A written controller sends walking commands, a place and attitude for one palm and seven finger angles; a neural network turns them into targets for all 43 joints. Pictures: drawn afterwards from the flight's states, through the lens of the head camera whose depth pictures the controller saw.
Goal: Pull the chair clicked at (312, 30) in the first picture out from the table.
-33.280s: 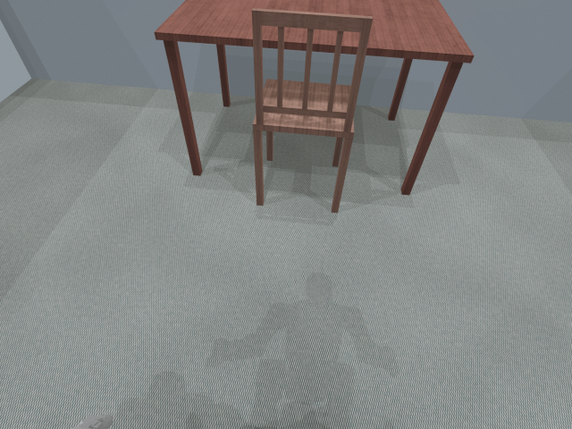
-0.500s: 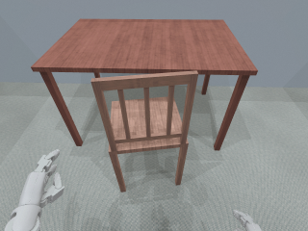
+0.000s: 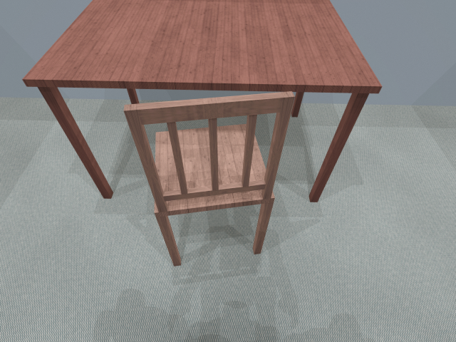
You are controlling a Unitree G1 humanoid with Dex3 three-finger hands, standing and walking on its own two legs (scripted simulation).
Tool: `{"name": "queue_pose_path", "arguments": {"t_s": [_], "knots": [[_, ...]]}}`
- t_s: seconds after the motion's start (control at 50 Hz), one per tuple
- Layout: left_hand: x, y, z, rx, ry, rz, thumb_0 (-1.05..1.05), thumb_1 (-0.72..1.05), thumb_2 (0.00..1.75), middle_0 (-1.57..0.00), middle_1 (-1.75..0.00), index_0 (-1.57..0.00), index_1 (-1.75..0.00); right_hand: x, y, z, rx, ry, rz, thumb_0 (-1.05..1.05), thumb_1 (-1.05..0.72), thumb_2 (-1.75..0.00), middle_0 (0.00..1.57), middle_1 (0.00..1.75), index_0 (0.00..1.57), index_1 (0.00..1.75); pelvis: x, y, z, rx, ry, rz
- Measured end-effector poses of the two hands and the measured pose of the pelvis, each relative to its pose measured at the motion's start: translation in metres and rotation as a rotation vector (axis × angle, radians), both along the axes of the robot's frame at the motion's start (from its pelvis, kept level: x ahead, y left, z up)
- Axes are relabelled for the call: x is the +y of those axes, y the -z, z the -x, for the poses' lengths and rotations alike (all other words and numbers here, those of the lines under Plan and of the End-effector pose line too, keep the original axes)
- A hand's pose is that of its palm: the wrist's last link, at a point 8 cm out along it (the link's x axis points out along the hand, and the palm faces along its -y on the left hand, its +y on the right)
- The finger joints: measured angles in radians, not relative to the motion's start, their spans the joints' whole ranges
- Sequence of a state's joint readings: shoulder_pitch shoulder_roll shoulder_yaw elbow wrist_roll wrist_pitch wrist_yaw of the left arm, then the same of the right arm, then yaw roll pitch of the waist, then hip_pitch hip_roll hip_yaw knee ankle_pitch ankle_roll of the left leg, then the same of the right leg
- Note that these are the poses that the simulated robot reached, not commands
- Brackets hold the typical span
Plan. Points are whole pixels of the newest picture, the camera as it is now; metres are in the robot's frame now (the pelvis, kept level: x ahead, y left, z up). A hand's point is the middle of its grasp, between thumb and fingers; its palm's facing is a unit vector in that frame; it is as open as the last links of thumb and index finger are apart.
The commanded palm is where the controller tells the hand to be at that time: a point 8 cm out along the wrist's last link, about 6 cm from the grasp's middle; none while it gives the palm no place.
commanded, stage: let the arm hang, fingers relaxed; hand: left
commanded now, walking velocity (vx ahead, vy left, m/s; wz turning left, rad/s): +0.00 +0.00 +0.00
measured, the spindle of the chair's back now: (213, 156) +0.58 +0.07 -0.08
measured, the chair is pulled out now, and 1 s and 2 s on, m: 0.15 0.15 0.15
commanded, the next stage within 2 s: look to check the result in 0.48 s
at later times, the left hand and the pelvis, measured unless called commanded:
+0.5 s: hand out of the picture +0.02 +0.16 -0.17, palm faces -0.02 -0.98 -0.20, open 7.3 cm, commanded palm none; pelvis +0.02 -0.01 +0.00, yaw -2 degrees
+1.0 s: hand out of the picture +0.03 +0.14 -0.17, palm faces -0.01 -0.98 -0.19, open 7.4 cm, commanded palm none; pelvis +0.03 -0.03 +0.00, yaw -2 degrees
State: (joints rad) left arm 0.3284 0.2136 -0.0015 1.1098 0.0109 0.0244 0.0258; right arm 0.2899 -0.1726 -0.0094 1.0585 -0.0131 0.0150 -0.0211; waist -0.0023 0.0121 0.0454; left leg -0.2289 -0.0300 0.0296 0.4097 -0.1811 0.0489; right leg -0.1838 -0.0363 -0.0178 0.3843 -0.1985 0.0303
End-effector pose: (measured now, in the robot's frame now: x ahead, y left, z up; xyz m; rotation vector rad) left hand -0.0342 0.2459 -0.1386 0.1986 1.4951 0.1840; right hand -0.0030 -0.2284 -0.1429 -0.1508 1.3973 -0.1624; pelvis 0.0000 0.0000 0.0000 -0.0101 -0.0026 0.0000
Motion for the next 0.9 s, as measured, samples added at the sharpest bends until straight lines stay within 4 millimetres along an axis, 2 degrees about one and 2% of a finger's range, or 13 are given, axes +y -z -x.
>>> {"name": "queue_pose_path", "arguments": {"t_s": [0.1,0.26,0.32,0.58,0.9], "knots": [[-0.009,0.000,-0.014,-0.029,0.008,0.009,0.00,0.92,0.90,-0.20,-0.30,-0.19,-0.30,0.008,0.005,-0.004,-0.008,0.009,-0.025,0.01,-0.91,-0.90,0.20,0.30,0.20,0.30,0.000,0.000,-0.004,-0.006,0.008,-0.005],[-0.034,0.005,-0.046,-0.094,0.037,0.054,0.00,0.91,0.90,-0.20,-0.30,-0.19,-0.30,0.006,0.006,-0.005,-0.013,0.037,-0.028,0.01,-0.92,-0.90,0.20,0.30,0.20,0.30,-0.003,-0.001,-0.009,-0.013,0.021,-0.010],[-0.035,0.006,-0.051,-0.093,0.043,0.052,0.01,0.93,0.90,-0.20,-0.30,-0.20,-0.30,0.006,0.005,-0.002,-0.008,0.049,-0.028,0.01,-0.91,-0.90,0.20,0.30,0.20,0.30,-0.006,-0.001,-0.011,-0.013,0.025,-0.011],[-0.044,0.004,-0.055,-0.068,0.035,0.051,0.00,0.92,0.90,-0.20,-0.30,-0.19,-0.30,0.005,0.007,0.006,0.051,0.071,-0.044,0.00,-0.91,-0.90,0.20,0.30,0.20,0.30,-0.014,-0.002,-0.021,-0.006,0.030,-0.013],[-0.058,0.004,-0.057,-0.061,0.020,0.056,0.00,0.92,0.90,-0.20,-0.30,-0.19,-0.30,-0.006,0.007,-0.013,0.027,0.065,-0.037,0.00,-0.91,-0.90,0.20,0.30,0.20,0.30,-0.023,-0.002,-0.031,-0.009,0.032,-0.013]]}}
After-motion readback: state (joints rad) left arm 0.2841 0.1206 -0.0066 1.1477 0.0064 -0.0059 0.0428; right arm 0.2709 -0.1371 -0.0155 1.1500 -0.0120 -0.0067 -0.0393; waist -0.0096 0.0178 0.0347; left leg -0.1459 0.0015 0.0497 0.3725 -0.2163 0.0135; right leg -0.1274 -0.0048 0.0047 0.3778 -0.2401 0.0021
